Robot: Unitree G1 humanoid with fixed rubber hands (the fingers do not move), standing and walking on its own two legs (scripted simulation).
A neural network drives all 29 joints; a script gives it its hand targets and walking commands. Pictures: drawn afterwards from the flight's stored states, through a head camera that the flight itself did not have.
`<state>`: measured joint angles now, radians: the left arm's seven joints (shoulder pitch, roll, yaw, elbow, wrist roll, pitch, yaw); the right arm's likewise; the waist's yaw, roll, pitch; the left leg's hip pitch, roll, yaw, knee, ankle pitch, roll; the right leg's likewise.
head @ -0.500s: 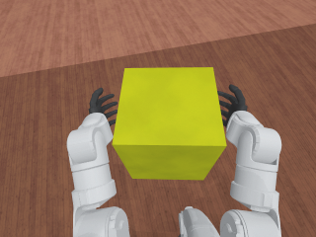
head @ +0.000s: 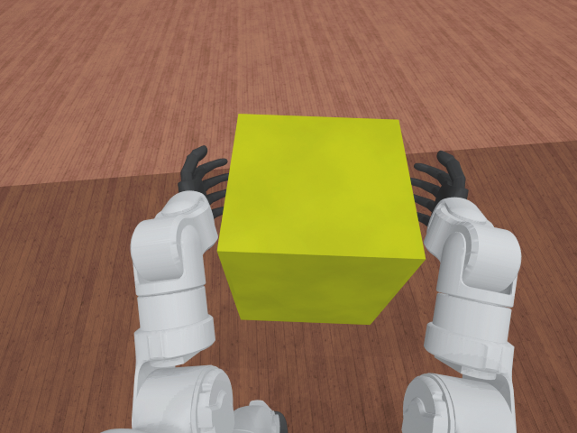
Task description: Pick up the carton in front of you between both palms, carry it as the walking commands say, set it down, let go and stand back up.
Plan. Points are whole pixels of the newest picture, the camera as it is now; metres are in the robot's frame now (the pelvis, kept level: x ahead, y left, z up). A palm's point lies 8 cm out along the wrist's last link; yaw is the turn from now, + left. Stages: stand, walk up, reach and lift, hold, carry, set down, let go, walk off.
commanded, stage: carry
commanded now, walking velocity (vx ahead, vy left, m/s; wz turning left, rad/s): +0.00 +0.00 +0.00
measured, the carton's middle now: (311, 230) +0.37 +0.01 +0.08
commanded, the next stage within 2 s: none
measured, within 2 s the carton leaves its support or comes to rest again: neither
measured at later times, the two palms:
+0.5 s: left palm (223, 104) +0.51 +0.15 +0.20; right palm (433, 104) +0.52 -0.16 +0.20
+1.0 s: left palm (223, 120) +0.53 +0.16 +0.16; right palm (420, 121) +0.53 -0.15 +0.16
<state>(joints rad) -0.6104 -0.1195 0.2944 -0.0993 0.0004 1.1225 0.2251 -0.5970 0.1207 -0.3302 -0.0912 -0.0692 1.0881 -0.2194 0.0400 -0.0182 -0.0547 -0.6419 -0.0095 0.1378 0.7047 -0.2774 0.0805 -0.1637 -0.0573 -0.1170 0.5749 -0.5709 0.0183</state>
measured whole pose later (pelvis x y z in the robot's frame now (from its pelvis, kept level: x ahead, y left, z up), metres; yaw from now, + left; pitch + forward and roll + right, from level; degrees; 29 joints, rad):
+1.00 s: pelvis +0.21 +0.00 +0.04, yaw +1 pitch +0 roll +0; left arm -0.49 -0.15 0.31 0.07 0.09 1.03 0.19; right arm -0.49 0.14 -0.32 0.09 -0.09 1.02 -0.19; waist 0.00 0.00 -0.09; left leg -0.14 -0.02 0.07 0.52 -0.53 0.05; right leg -0.18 0.02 -0.10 0.53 -0.50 -0.02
